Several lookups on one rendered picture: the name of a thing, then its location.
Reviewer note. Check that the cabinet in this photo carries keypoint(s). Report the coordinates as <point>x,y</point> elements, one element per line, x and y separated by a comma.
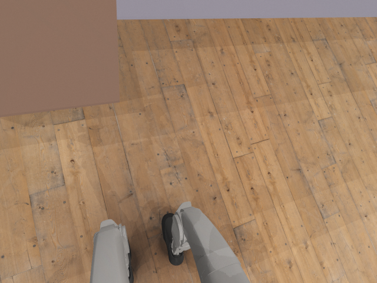
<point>57,54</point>

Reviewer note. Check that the robot right thigh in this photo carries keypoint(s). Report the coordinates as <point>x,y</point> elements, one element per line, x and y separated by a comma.
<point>215,260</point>

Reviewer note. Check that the robot left thigh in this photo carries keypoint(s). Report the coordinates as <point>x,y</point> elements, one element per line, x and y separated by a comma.
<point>108,258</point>

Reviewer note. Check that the robot thigh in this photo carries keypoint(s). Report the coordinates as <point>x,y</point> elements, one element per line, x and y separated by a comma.
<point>108,258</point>
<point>215,260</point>

